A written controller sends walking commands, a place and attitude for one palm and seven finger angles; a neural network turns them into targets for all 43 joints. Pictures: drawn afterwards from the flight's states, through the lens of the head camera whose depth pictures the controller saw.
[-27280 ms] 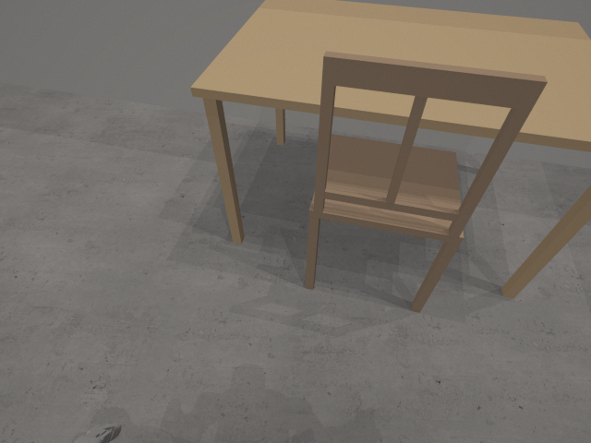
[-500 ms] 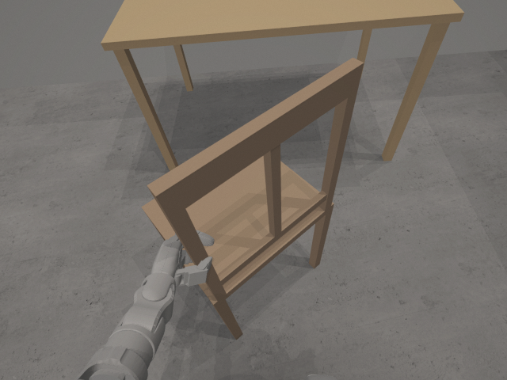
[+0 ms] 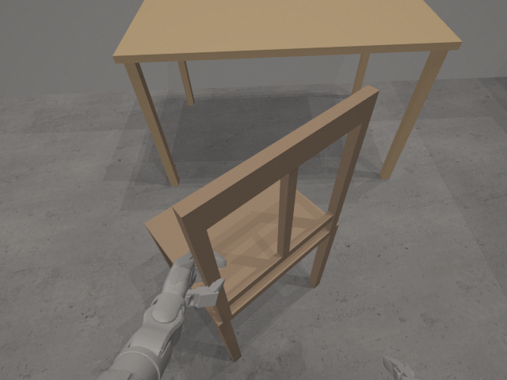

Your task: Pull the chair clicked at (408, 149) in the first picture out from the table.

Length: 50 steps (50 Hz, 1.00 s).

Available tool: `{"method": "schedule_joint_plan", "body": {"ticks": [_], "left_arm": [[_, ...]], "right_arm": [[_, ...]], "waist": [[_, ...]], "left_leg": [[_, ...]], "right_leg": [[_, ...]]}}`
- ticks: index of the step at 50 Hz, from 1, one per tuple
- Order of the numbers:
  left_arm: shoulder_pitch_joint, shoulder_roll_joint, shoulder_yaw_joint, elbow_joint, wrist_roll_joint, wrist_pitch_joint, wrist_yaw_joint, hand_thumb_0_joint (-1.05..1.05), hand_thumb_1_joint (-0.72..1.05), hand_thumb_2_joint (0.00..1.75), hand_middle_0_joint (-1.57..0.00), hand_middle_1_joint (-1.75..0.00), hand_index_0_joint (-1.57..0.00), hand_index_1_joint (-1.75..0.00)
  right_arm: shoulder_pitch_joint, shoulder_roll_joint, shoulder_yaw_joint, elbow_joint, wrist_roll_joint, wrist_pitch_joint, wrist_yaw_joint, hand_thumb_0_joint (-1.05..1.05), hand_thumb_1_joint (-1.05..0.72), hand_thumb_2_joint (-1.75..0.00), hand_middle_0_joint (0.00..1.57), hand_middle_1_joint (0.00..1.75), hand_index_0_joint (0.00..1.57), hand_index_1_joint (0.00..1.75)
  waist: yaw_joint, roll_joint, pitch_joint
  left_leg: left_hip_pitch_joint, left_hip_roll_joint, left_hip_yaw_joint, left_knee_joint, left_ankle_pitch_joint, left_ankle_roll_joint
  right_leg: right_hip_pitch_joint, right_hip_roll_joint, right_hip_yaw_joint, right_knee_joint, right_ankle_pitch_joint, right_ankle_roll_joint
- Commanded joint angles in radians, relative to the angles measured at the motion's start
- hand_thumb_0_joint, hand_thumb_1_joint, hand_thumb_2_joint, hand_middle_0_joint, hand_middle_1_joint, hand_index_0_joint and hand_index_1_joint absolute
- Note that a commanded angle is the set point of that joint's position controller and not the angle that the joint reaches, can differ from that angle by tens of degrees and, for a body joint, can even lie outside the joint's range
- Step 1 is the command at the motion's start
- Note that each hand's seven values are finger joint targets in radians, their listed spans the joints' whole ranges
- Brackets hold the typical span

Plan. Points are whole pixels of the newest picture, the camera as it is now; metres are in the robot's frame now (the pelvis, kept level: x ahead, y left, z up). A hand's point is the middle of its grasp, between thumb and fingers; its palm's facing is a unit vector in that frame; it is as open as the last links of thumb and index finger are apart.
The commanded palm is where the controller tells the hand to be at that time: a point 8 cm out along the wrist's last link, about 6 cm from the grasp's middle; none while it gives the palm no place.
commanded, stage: stop walking, hand still on the chair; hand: left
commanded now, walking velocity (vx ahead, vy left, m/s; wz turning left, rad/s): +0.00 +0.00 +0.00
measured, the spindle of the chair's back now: (285, 217) +0.44 -0.05 -0.07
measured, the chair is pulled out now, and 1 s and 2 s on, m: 0.60 0.60 0.60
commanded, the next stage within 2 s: open the thumb and straighten the fingers in 0.06 s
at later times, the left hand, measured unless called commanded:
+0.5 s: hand (203, 289) +0.28 +0.11 -0.07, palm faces -0.18 -0.96 -0.20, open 10.9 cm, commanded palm +0.28 +0.16 -0.05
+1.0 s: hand (197, 290) +0.28 +0.12 -0.08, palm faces -0.16 -0.97 -0.19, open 17.3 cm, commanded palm +0.27 +0.17 -0.05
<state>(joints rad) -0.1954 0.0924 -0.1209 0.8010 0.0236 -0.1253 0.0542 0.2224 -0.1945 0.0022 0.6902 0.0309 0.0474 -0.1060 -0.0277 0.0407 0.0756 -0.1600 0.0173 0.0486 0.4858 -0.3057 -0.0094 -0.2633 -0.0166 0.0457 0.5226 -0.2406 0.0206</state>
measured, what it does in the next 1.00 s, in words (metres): stands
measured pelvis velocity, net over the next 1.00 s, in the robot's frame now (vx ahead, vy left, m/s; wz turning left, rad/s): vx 0.00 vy -0.01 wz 0.08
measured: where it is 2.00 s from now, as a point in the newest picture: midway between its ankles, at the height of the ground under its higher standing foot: outside the picture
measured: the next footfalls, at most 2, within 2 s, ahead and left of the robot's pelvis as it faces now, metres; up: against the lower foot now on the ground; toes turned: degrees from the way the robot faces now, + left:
none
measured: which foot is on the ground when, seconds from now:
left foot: down 0.00-1.00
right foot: down 0.00-1.00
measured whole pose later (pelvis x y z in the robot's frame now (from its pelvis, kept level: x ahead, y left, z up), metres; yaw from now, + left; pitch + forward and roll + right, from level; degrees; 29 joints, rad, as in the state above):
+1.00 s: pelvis +0.00 -0.01 -0.03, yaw +4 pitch +11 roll +0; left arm -0.10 0.20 -0.05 0.46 0.00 0.00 -0.09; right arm 0.25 -0.27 0.00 0.59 0.05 -0.07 0.02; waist -0.06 0.05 -0.05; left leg -0.58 0.01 -0.03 0.81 -0.42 -0.02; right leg -0.64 -0.03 -0.03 0.81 -0.36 0.00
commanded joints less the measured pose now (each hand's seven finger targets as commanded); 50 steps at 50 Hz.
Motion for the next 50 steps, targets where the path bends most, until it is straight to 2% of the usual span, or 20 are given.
{"method": "schedule_joint_plan", "body": {"ticks": [1, 8, 9, 10, 12, 14, 15, 19, 20, 23, 25, 27, 30, 33, 34, 38, 42, 46, 49, 50], "left_arm": [[-0.210, 0.131, 0.075, -0.197, -0.027, -0.054, 0.022, 0.00, 0.90, 0.90, -0.50, -1.45, -0.50, -1.45], [-0.222, 0.139, 0.075, -0.242, -0.032, -0.057, 0.025, 0.00, 0.90, 0.90, -0.50, -1.45, -0.50, -1.45], [-0.153, 0.065, -0.007, -0.170, -0.025, -0.026, -0.018, 0.00, 0.78, 0.84, -0.50, -1.45, -0.50, -1.45], [-0.215, 0.110, 0.039, -0.283, -0.029, -0.048, -0.035, 0.00, 0.66, 0.78, -0.50, -1.45, -0.50, -1.45], [-0.200, 0.180, 0.085, -0.351, -0.025, -0.072, -0.042, 0.00, 0.42, 0.67, -0.50, -1.45, -0.50, -1.45], [-0.168, 0.109, 0.016, -0.431, -0.016, -0.075, -0.055, 0.00, 0.17, 0.55, -0.50, -1.45, -0.50, -1.45], [-0.183, 0.104, 0.004, -0.453, -0.010, -0.070, -0.056, 0.00, 0.05, 0.49, -0.50, -1.45, -0.50, -1.45], [-0.153, 0.080, -0.032, -0.468, 0.012, -0.030, -0.057, 0.00, -0.43, 0.26, -0.47, -1.38, -0.47, -1.38], [-0.147, 0.218, 0.113, -0.366, 0.015, -0.012, -0.051, 0.00, -0.55, 0.20, -0.45, -1.30, -0.45, -1.30], [-0.207, 0.133, 0.048, -0.400, -0.002, 0.008, -0.073, 0.00, -0.55, 0.20, -0.38, -1.09, -0.38, -1.09], [-0.200, 0.129, 0.046, -0.431, -0.015, 0.010, -0.087, 0.00, -0.55, 0.20, -0.32, -0.94, -0.32, -0.94], [-0.232, 0.151, 0.064, -0.476, -0.028, 0.001, -0.095, 0.00, -0.55, 0.20, -0.27, -0.80, -0.27, -0.80], [-0.179, 0.157, 0.072, -0.507, -0.031, 0.001, -0.108, 0.00, -0.55, 0.20, -0.20, -0.58, -0.20, -0.58], [-0.136, 0.142, 0.056, -0.476, -0.016, 0.026, -0.106, 0.00, -0.55, 0.20, -0.13, -0.36, -0.13, -0.36], [-0.103, 0.207, 0.128, -0.390, -0.005, 0.044, -0.105, 0.00, -0.55, 0.20, -0.10, -0.29, -0.10, -0.29], [-0.172, 0.200, 0.115, -0.445, -0.004, 0.065, -0.121, 0.00, -0.55, 0.20, 0.00, 0.00, 0.00, 0.00], [-0.133, 0.210, 0.121, -0.570, -0.034, 0.048, -0.129, 0.00, -0.55, 0.20, 0.00, 0.00, 0.00, 0.00], [-0.114, 0.204, 0.107, -0.539, -0.036, 0.059, -0.141, 0.00, -0.55, 0.20, 0.00, 0.00, 0.00, 0.00], [-0.109, 0.191, 0.090, -0.503, -0.029, 0.077, -0.152, 0.00, -0.55, 0.20, 0.00, 0.00, 0.00, 0.00], [-0.046, 0.267, 0.166, -0.495, -0.028, 0.082, -0.152, 0.00, -0.55, 0.20, 0.00, 0.00, 0.00, 0.00]], "right_arm": [[-0.022, -0.140, -0.047, -0.120, -0.008, -0.039, -0.015, 0.00, -0.90, -0.90, 0.20, 0.30, 0.20, 0.30], [-0.024, -0.129, -0.041, -0.126, -0.007, -0.029, -0.015, 0.00, -0.90, -0.90, 0.20, 0.30, 0.20, 0.30], [-0.003, -0.171, -0.032, -0.102, 0.019, -0.056, 0.044, 0.00, -0.90, -0.90, 0.20, 0.30, 0.20, 0.30], [-0.019, -0.184, -0.043, -0.123, 0.014, -0.082, 0.065, 0.00, -0.90, -0.90, 0.20, 0.30, 0.20, 0.30], [-0.019, -0.186, -0.050, -0.128, 0.012, -0.108, 0.087, 0.00, -0.90, -0.90, 0.20, 0.30, 0.20, 0.30], [-0.016, -0.165, -0.045, -0.142, 0.014, -0.140, 0.114, 0.00, -0.90, -0.90, 0.20, 0.30, 0.20, 0.30], [-0.004, -0.166, -0.046, -0.141, 0.013, -0.150, 0.125, 0.00, -0.90, -0.90, 0.20, 0.30, 0.20, 0.30], [0.018, -0.178, -0.056, -0.159, 0.017, -0.162, 0.152, 0.00, -0.90, -0.90, 0.20, 0.30, 0.20, 0.30], [0.031, -0.202, -0.062, -0.139, 0.014, -0.151, 0.147, 0.00, -0.90, -0.90, 0.20, 0.30, 0.20, 0.30], [0.016, -0.195, -0.057, -0.173, 0.019, -0.146, 0.150, 0.00, -0.90, -0.90, 0.20, 0.30, 0.20, 0.30], [0.012, -0.198, -0.059, -0.190, 0.022, -0.151, 0.145, 0.00, -0.90, -0.90, 0.20, 0.30, 0.20, 0.30], [0.023, -0.202, -0.063, -0.193, 0.020, -0.159, 0.138, 0.00, -0.90, -0.90, 0.20, 0.30, 0.20, 0.30], [0.032, -0.198, -0.063, -0.200, 0.019, -0.167, 0.133, 0.00, -0.90, -0.90, 0.20, 0.30, 0.20, 0.30], [0.037, -0.196, -0.059, -0.201, 0.019, -0.162, 0.136, 0.00, -0.90, -0.90, 0.20, 0.30, 0.20, 0.30], [0.040, -0.207, -0.059, -0.194, 0.017, -0.153, 0.134, 0.00, -0.90, -0.90, 0.20, 0.30, 0.20, 0.30], [0.026, -0.200, -0.052, -0.225, 0.019, -0.142, 0.130, 0.00, -0.90, -0.90, 0.20, 0.30, 0.20, 0.30], [0.028, -0.192, -0.051, -0.243, 0.019, -0.159, 0.119, 0.00, -0.90, -0.90, 0.20, 0.30, 0.20, 0.30], [0.033, -0.197, -0.048, -0.232, 0.019, -0.165, 0.112, 0.00, -0.90, -0.90, 0.20, 0.30, 0.20, 0.30], [0.027, -0.200, -0.048, -0.233, 0.021, -0.162, 0.112, 0.00, -0.90, -0.90, 0.20, 0.30, 0.20, 0.30], [0.031, -0.207, -0.051, -0.237, 0.022, -0.160, 0.111, 0.00, -0.90, -0.90, 0.20, 0.30, 0.20, 0.30]], "waist": [[0.022, -0.048, -0.248], [0.022, -0.097, -0.243], [-0.065, -0.295, -0.195], [-0.035, -0.317, -0.246], [-0.030, -0.186, -0.295], [-0.025, 0.016, -0.339], [-0.031, 0.054, -0.359], [-0.041, 0.021, -0.387], [-0.033, -0.046, -0.361], [-0.042, -0.065, -0.372], [-0.038, -0.055, -0.397], [-0.045, -0.086, -0.443], [-0.038, -0.058, -0.472], [-0.043, -0.076, -0.422], [-0.033, -0.107, -0.373], [-0.040, -0.097, -0.394], [-0.036, -0.056, -0.493], [-0.057, -0.099, -0.441], [-0.056, -0.083, -0.393], [-0.033, -0.091, -0.401]], "left_leg": [[0.069, 0.100, -0.091, -0.059, 0.352, 0.036], [0.050, 0.087, -0.077, -0.061, 0.274, 0.029], [-0.149, 0.015, -0.048, -0.036, 0.215, 0.038], [-0.184, 0.003, -0.038, -0.007, 0.214, 0.046], [-0.192, -0.020, -0.034, 0.020, 0.193, 0.047], [-0.149, -0.029, -0.023, 0.041, 0.228, 0.034], [-0.136, -0.028, -0.026, 0.053, 0.238, 0.029], [-0.164, -0.024, -0.047, 0.083, 0.223, 0.025], [-0.228, -0.025, -0.045, 0.101, 0.189, 0.028], [-0.280, -0.036, -0.040, 0.113, 0.119, 0.032], [-0.275, -0.033, -0.043, 0.130, 0.126, 0.032], [-0.269, -0.031, -0.052, 0.151, 0.144, 0.036], [-0.259, -0.029, -0.055, 0.176, 0.195, 0.032], [-0.288, -0.026, -0.058, 0.188, 0.198, 0.032], [-0.340, -0.027, -0.054, 0.198, 0.171, 0.032], [-0.363, -0.036, -0.045, 0.210, 0.133, 0.040], [-0.320, -0.034, -0.047, 0.234, 0.199, 0.040], [-0.353, -0.033, -0.052, 0.244, 0.174, 0.041], [-0.373, -0.037, -0.048, 0.242, 0.122, 0.043], [-0.376, -0.035, -0.048, 0.238, 0.124, 0.043]], "right_leg": [[0.094, -0.063, 0.015, -0.032, 0.300, -0.034], [0.111, -0.079, 0.037, -0.065, 0.290, -0.039], [0.039, -0.023, -0.085, -0.039, 0.261, -0.030], [0.059, -0.020, -0.069, -0.013, 0.283, -0.037], [0.058, -0.016, -0.055, 0.012, 0.260, -0.040], [0.020, -0.012, -0.069, 0.024, 0.237, -0.049], [-0.006, -0.008, -0.077, 0.028, 0.220, -0.050], [-0.068, 0.005, -0.100, 0.061, 0.166, -0.048], [-0.076, 0.008, -0.091, 0.078, 0.168, -0.047], [-0.091, 0.006, -0.096, 0.101, 0.124, -0.039], [-0.103, 0.007, -0.096, 0.118, 0.116, -0.039], [-0.103, 0.010, -0.094, 0.133, 0.132, -0.035], [-0.107, 0.008, -0.096, 0.163, 0.175, -0.034], [-0.140, 0.008, -0.101, 0.176, 0.175, -0.033], [-0.156, 0.008, -0.099, 0.183, 0.163, -0.034], [-0.147, 0.003, -0.089, 0.187, 0.148, -0.029], [-0.098, 0.002, -0.083, 0.199, 0.214, -0.030], [-0.126, 0.004, -0.086, 0.198, 0.202, -0.024], [-0.159, 0.000, -0.086, 0.188, 0.148, -0.022], [-0.138, -0.001, -0.083, 0.188, 0.145, -0.026]]}}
